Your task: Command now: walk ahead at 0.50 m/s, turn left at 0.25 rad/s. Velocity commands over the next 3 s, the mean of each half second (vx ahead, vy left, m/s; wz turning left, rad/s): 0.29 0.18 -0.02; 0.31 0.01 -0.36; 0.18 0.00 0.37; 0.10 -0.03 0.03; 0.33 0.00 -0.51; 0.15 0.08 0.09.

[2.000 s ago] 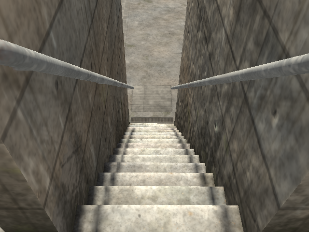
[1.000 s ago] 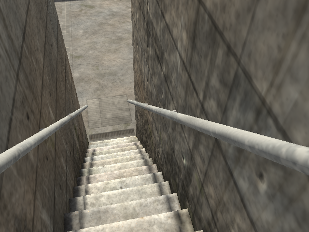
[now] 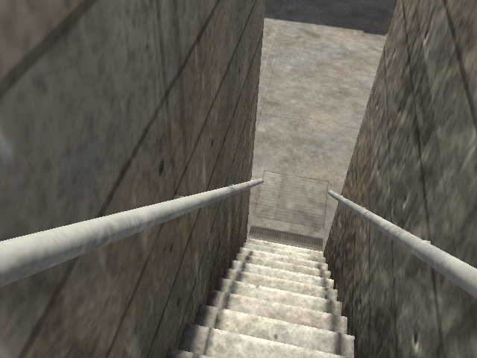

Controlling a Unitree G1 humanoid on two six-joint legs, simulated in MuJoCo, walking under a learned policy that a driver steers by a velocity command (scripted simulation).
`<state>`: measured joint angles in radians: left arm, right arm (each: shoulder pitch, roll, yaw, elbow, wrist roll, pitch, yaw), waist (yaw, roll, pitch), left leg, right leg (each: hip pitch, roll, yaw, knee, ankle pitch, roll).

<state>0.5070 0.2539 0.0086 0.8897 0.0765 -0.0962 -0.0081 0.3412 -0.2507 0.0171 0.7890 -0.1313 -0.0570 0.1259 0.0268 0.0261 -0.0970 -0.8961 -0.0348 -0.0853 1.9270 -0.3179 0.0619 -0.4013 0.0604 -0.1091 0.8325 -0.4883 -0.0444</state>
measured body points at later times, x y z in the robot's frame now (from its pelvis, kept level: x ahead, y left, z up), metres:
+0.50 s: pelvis +0.18 +0.02 -0.20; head +0.21 +0.05 +0.25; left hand +0.28 +0.26 -0.35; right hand +0.09 -0.23 -0.32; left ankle +0.23 +0.12 -0.91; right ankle +0.23 -0.15 -0.71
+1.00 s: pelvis +0.30 -0.14 -0.38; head +0.31 -0.18 +0.07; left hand +0.47 +0.06 -0.50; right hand +0.17 -0.36 -0.54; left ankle +0.28 +0.05 -0.81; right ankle +0.36 -0.26 -1.12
